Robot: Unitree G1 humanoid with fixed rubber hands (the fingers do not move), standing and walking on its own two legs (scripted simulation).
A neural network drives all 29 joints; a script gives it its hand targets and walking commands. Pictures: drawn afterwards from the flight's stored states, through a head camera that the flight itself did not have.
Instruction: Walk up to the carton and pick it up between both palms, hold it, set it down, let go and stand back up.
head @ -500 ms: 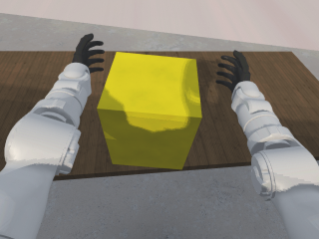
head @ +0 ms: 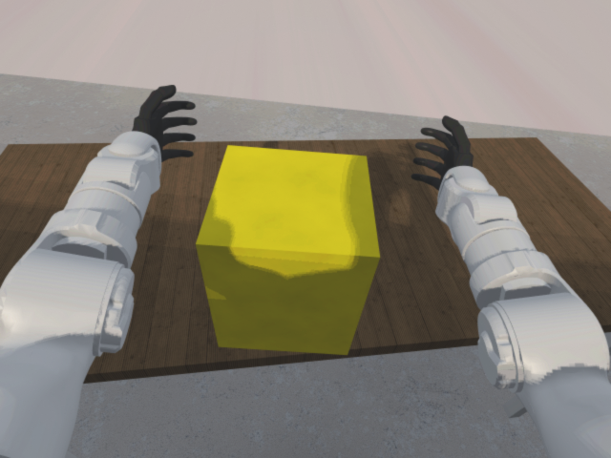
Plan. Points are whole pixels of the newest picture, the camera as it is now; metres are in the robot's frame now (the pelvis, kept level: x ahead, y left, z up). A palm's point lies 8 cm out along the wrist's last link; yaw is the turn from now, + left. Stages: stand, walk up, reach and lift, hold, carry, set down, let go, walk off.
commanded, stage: set down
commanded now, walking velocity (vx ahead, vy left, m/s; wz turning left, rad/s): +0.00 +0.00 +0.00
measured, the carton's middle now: (290, 254) +0.43 -0.02 +0.03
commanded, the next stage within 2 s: none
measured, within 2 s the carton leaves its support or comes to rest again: neither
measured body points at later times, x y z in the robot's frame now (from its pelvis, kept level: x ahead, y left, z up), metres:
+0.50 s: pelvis -0.01 +0.00 +0.00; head -0.03 +0.02 +0.45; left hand +0.42 +0.17 +0.14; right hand +0.37 -0.22 +0.13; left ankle -0.03 +0.12 -0.75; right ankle +0.04 -0.09 -0.75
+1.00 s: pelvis +0.00 +0.01 +0.00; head -0.02 +0.02 +0.45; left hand +0.35 +0.19 +0.07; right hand +0.31 -0.21 +0.07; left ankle -0.03 +0.12 -0.75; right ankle +0.04 -0.09 -0.75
